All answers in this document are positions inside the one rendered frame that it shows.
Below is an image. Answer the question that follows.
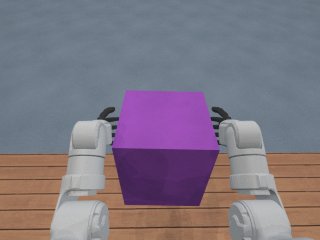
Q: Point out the carton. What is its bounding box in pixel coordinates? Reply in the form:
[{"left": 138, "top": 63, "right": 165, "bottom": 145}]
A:
[{"left": 112, "top": 90, "right": 220, "bottom": 206}]

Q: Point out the robot right forearm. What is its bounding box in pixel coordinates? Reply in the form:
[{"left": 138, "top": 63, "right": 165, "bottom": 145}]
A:
[{"left": 218, "top": 119, "right": 292, "bottom": 234}]

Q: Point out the right robot upper arm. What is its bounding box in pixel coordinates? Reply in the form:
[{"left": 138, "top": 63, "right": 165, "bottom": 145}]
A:
[{"left": 228, "top": 199, "right": 314, "bottom": 240}]

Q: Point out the right robot hand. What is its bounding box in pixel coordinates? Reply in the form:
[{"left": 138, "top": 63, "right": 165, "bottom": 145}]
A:
[{"left": 210, "top": 107, "right": 231, "bottom": 145}]

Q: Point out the robot left forearm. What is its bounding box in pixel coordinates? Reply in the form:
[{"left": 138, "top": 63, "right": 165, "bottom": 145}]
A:
[{"left": 50, "top": 119, "right": 112, "bottom": 240}]

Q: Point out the left robot hand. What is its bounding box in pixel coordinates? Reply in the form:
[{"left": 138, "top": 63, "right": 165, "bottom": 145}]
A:
[{"left": 97, "top": 107, "right": 119, "bottom": 146}]

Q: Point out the left robot upper arm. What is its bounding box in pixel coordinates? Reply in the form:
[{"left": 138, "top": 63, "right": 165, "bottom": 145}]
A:
[{"left": 51, "top": 200, "right": 110, "bottom": 240}]

